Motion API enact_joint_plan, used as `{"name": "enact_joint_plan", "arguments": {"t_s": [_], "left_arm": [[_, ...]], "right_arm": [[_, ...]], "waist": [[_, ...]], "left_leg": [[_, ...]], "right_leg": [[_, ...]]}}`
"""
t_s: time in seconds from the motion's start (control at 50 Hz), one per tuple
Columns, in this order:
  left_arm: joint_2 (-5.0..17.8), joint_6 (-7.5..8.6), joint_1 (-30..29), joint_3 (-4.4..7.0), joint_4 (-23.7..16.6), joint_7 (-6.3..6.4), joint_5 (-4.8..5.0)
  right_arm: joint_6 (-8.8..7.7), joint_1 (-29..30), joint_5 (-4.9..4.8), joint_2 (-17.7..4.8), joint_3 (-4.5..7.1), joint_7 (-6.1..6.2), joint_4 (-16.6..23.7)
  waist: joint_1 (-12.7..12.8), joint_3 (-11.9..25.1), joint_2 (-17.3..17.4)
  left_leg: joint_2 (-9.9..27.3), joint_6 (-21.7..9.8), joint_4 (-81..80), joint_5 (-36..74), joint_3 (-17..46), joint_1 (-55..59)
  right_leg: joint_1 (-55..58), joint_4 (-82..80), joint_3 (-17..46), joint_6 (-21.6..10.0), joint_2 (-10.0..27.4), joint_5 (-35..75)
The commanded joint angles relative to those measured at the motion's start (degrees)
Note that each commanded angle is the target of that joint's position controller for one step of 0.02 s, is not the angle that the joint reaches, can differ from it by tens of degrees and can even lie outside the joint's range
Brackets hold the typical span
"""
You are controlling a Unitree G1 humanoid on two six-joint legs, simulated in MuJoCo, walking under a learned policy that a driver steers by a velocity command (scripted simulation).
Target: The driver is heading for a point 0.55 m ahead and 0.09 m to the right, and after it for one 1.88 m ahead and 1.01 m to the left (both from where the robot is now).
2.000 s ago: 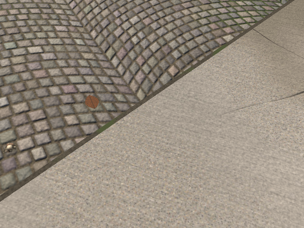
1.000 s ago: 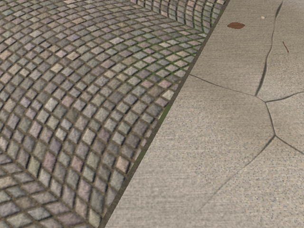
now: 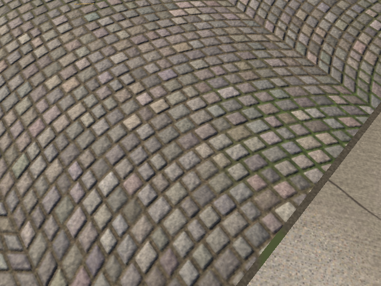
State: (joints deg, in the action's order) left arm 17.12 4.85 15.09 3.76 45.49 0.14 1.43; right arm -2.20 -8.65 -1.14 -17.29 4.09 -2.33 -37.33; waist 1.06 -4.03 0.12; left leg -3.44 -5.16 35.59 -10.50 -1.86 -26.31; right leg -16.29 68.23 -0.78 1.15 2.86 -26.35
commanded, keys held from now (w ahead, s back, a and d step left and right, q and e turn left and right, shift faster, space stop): w+q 0.02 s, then w+e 0.50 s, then w+q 0.48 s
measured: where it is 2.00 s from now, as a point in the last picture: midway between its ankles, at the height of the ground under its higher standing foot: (199, 130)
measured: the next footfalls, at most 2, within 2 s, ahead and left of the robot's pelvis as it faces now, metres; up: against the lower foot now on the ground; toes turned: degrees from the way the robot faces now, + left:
right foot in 0.46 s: +0.43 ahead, -0.16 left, +0.00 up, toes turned -7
left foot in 1.00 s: +0.76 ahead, +0.03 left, +0.00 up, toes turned +2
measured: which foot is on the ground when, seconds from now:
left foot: down 0.00-0.48, up 0.50-0.98, down 1.00-1.00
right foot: up 0.00-0.44, down 0.46-0.98, up 1.00-1.00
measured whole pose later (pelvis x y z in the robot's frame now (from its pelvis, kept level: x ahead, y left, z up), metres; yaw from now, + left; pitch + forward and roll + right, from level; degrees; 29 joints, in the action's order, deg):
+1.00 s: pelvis +0.59 -0.06 +0.00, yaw +0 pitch +3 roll -1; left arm 17.7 1.9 17.8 3.3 47.2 0.9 0.2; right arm -4.1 -7.3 -0.8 -15.3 2.5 -3.2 -38.0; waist 2.4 -0.6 0.6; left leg -0.7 -4.7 31.6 -4.0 -2.2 -30.8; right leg 3.5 24.0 -7.2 -1.3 -1.3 -27.7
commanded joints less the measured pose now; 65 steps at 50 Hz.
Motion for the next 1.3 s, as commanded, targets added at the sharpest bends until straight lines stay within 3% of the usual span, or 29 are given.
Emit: {"name": "enact_joint_plan", "arguments": {"t_s": [0.02, 0.04, 0.1, 0.24, 0.34, 0.4, 0.44, 0.46, 0.48, 0.5, 0.52, 0.54, 0.56, 0.58, 0.62, 0.68, 0.76, 0.88, 0.94, 0.98, 1.0, 1.02, 1.04, 1.06, 1.08, 1.1, 1.18, 1.24, 1.3], "left_arm": [[7.2, 3.03, -4.5, 1.32, -6.7, 0.29, -1.45], [7.3, 2.25, -1.7, 1.48, -6.2, 0.01, -1.4], [5.3, 0.23, 0.4, 1.02, -4.2, -0.18, -1.54], [2.7, 0.21, -10.7, -0.43, -6.4, -1.23, -0.42], [2.9, 0.4, -15.2, -0.53, -9.0, -2.96, -0.01], [3.7, 0.37, -13.1, -0.1, -9.9, -3.87, -0.44], [7.3, -0.07, -3.0, 1.9, -8.0, -3.5, -0.75], [10.6, -0.32, 5.7, 3.38, -6.5, -2.84, -0.65], [16.9, -0.32, 10.8, 4.88, -6.3, -2.28, -0.71], [13.1, -0.24, 12.3, 3.72, -6.1, -2.36, 0.02], [10.0, -0.48, 10.4, 2.74, -6.3, -2.01, -0.27], [8.4, -0.7, 6.6, 2.23, -7.0, -1.68, -0.54], [6.7, -0.92, 2.9, 1.52, -7.7, -1.56, -0.81], [5.0, -0.84, 0.6, 0.7, -8.3, -1.46, -1.56], [5.0, -0.31, -1.0, 0.48, -8.1, -1.47, -1.86], [6.7, 0.81, -0.3, 0.85, -6.2, -1.28, -1.87], [7.1, 0.99, 0.0, 0.68, -4.6, -0.82, -1.93], [8.2, -0.52, 3.5, 1.21, -1.2, -0.4, -1.32], [9.8, -2.01, 2.0, 1.83, -1.3, 0.57, -0.94], [10.5, -3.06, 0.6, 1.93, -2.0, 1.52, -1.0], [9.4, -2.8, 0.5, 1.28, -3.0, 2.0, -1.51], [2.4, -1.17, 7.3, -1.21, -5.6, 0.88, -2.95], [5.0, 1.02, 4.3, -1.09, -4.8, -0.33, -2.45], [7.9, 2.41, -1.3, -0.27, -6.8, -1.31, 0.07], [7.3, 3.17, -4.1, -0.68, -8.0, -1.44, 0.09], [7.0, 3.26, -5.4, -0.45, -8.1, -1.14, -1.31], [5.7, 0.96, -1.5, -0.27, -7.7, -0.43, -2.36], [3.5, 0.53, -7.1, -1.2, -9.1, -0.09, -2.56], [3.2, 1.02, -13.0, -1.35, -10.2, -0.48, -1.75]], "right_arm": [[-1.35, -6.3, 0.33, -6.3, 1.91, 0.53, 2.2], [-1.45, -4.2, 1.28, -5.7, 1.48, 0.91, 3.1], [-2.37, -4.2, 1.44, -5.7, 1.24, 1.34, 1.7], [-3.11, -7.8, 1.46, -7.4, 1.1, 2.06, -2.4], [-2.26, -10.4, 1.12, -7.9, 1.54, 2.16, -5.6], [-1.15, -9.1, 0.75, -9.1, 2.02, 2.93, -5.8], [-0.19, -7.4, 0.69, -10.0, 2.14, 3.72, -5.2], [-0.24, -7.5, 1.05, -9.0, 1.58, 4.28, -4.4], [-1.63, -13.3, 2.31, -3.3, -0.48, 3.66, -1.7], [-3.58, -11.9, 2.28, -3.5, -1.09, 2.65, -2.3], [-4.98, -7.0, -0.17, -7.1, -0.19, 1.58, -0.9], [-5.58, -4.4, -0.89, -7.1, -0.52, 1.28, -0.4], [-5.5, -3.2, 0.07, -6.9, -0.39, 1.47, -0.6], [-4.81, -3.8, 0.68, -7.0, 0.01, 1.69, -1.1], [-3.25, -7.6, 0.68, -5.7, -0.08, 1.85, -2.3], [-1.77, -5.7, 0.76, -4.1, -0.52, 2.63, -2.0], [-2.38, -0.4, 0.36, -2.6, -0.92, 1.98, -1.2], [-2.91, 6.7, -0.15, -1.7, -1.16, -0.31, 2.4], [-2.72, 4.6, 0.32, -3.1, -0.41, -1.27, 3.7], [-2.34, -6.2, 0.44, -7.0, 1.75, -0.91, 1.8], [-2.01, -15.3, 0.43, -10.8, 3.27, -0.15, 0.3], [-2.1, -18.1, 0.11, -16.6, 4.62, 0.28, 0.0], [-2.13, -20.0, -0.22, -11.7, 3.25, 0.51, 0.5], [-1.97, -17.7, 0.3, -9.3, 2.39, 0.86, 0.5], [-1.83, -13.9, 0.32, -8.7, 2.18, 1.04, 1.3], [-1.51, -10.3, 0.36, -7.7, 1.79, 1.1, 2.0], [-1.48, -5.3, 0.69, -7.2, 1.48, 1.92, 3.3], [-1.25, -6.6, 0.23, -9.1, 2.11, 2.84, 2.3], [-0.61, -9.5, -0.08, -9.4, 2.28, 3.23, 1.0]], "waist": [[-2.8, 8.4, -0.8], [-0.5, 8.2, 2.6], [0.3, 7.3, 2.0], [-4.9, 2.1, 2.9], [-6.6, -0.6, 2.2], [-4.3, 1.9, 3.9], [1.6, 9.0, 4.5], [5.7, 14.3, 2.2], [3.5, 22.2, -11.0], [4.9, 27.9, -12.2], [6.0, 20.7, -8.4], [4.8, 14.8, -3.4], [2.7, 9.9, 0.5], [0.8, 7.3, -0.3], [-1.3, 6.6, -3.7], [-1.1, 4.4, -3.3], [1.4, 2.9, -3.0], [4.3, 0.4, -1.9], [1.6, 2.9, -3.8], [-4.7, 9.9, -4.3], [-9.2, 15.7, -1.0], [-5.0, 23.0, 13.2], [-7.8, 28.1, 10.3], [-8.5, 20.2, 7.2], [-6.8, 14.3, 1.8], [-4.6, 9.4, -2.1], [0.4, 6.4, 2.6], [-1.4, 5.0, 3.3], [-4.4, 5.4, 4.7]], "left_leg": [[15.3, -11.3, -19.7, 3.3, 26.9, 26.2], [15.5, -11.9, -20.5, 9.3, 24.5, 21.6], [14.1, -11.7, -23.2, 19.1, 16.8, 15.7], [12.4, -6.8, -27.7, 12.3, 6.1, 17.9], [16.7, -5.8, -25.2, 15.9, 4.0, 29.4], [17.5, -3.8, -18.2, 35.1, 1.8, 33.8], [15.2, -1.4, -3.2, 53.2, -1.5, 32.2], [13.3, 0.9, 10.5, 45.7, -3.1, 22.3], [3.7, 5.3, 34.1, 10.2, -3.2, -2.6], [-1.7, 5.7, 42.7, -22.0, 6.5, -14.1], [2.5, 4.6, 44.7, -18.7, 9.5, -20.0], [5.7, 3.8, 41.2, -14.0, 8.0, -20.0], [8.2, 4.0, 35.6, -10.8, 6.6, -17.7], [10.0, 4.3, 32.5, -8.5, 6.3, -13.8], [11.1, 5.8, 29.9, -6.8, 5.5, -8.9], [11.9, 7.3, 23.5, 1.2, 4.9, -11.4], [10.2, 6.4, 7.9, 16.8, 3.7, -10.0], [7.4, 3.5, -2.7, 15.7, 2.9, -14.5], [4.1, 0.8, -3.2, 5.6, -0.8, -11.0], [-0.2, -2.2, -4.9, 4.0, -3.2, 4.4], [4.5, -5.6, -5.8, 8.0, 5.0, 21.8], [19.3, -17.1, -7.2, 0.7, 35.1, 45.6], [22.1, -18.5, -14.6, -3.4, 48.5, 51.6], [20.3, -15.0, -16.0, -3.8, 39.5, 46.7], [18.2, -13.2, -16.9, -0.2, 33.1, 37.9], [16.2, -12.1, -18.5, 5.1, 28.5, 29.3], [11.8, -12.3, -22.0, 16.8, 20.3, 13.2], [8.6, -10.0, -21.9, 15.0, 15.7, 8.3], [7.6, -7.8, -20.5, 8.1, 16.5, 8.3]], "right_leg": [[-25.3, 0.5, 5.8, -1.7, 3.7, 5.9], [-21.5, -0.8, 5.9, -1.2, 4.9, 7.9], [-18.2, -6.3, 3.6, 1.0, 5.4, 12.2], [-19.6, -29.0, 1.7, 0.1, 3.7, 35.5], [-25.0, -35.2, 2.3, -2.6, 1.5, 30.5], [-21.2, -36.3, -0.7, -5.3, -1.4, 21.9], [-6.3, -37.5, -4.4, -8.0, -6.1, 19.9], [9.5, -37.9, 1.3, -10.8, -3.4, 23.6], [33.1, -38.9, 29.5, -21.5, 11.7, 19.0], [41.0, -48.0, 48.2, -25.2, 16.2, 12.7], [37.0, -49.5, 40.4, -21.7, 14.5, 8.5], [28.5, -50.1, 32.4, -19.2, 13.2, 10.3], [19.4, -51.3, 26.5, -17.6, 11.6, 15.6], [12.7, -53.4, 22.5, -17.1, 10.1, 21.0], [5.8, -55.9, 17.5, -17.6, 8.9, 28.2], [3.8, -58.8, 9.8, -16.5, 7.8, 33.3], [6.0, -60.2, 1.8, -12.6, 5.1, 33.0], [19.7, -57.7, -0.5, -11.2, 10.2, 37.1], [24.8, -49.2, -2.3, -9.3, 11.2, 58.9], [22.3, -33.1, -5.0, -7.1, 9.2, 72.4], [10.6, -17.7, -6.0, -5.0, 7.4, 60.5], [-16.3, 5.2, -4.4, -1.0, -4.3, 15.0], [-25.4, 11.7, 6.1, -1.3, -7.0, -6.1], [-30.4, 12.2, 7.8, -2.4, -3.3, -2.0], [-30.0, 7.5, 6.9, -2.7, -0.8, 2.5], [-27.7, 2.2, 5.8, -2.2, 0.9, 5.0], [-18.5, -8.2, 4.1, 1.9, 2.5, 8.2], [-15.6, -21.3, 2.9, 3.7, 1.0, 19.3], [-11.2, -32.5, 3.0, 3.9, -2.0, 29.4]]}}
Keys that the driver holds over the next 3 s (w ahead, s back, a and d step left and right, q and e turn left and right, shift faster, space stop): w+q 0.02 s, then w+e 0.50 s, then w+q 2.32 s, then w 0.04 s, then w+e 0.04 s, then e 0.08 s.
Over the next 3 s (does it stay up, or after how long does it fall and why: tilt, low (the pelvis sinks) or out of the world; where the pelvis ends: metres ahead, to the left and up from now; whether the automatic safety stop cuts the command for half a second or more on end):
stays up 1.45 0.44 0.00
